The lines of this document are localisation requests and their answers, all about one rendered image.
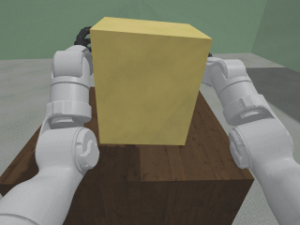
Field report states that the robot left hand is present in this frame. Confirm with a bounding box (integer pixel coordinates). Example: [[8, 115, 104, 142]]
[[74, 26, 93, 60]]

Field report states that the robot right forearm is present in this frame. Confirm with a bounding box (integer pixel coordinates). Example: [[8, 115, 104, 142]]
[[202, 57, 294, 156]]

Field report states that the robot left upper arm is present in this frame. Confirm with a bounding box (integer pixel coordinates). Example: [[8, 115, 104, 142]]
[[0, 127, 99, 225]]

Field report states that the robot left forearm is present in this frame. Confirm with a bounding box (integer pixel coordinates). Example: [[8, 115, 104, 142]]
[[35, 45, 94, 165]]

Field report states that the carton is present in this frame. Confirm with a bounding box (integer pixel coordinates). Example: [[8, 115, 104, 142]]
[[89, 17, 213, 145]]

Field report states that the robot right upper arm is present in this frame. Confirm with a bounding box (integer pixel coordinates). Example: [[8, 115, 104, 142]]
[[228, 117, 300, 225]]

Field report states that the pedestal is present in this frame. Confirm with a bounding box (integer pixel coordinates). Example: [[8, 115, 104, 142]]
[[0, 86, 255, 225]]

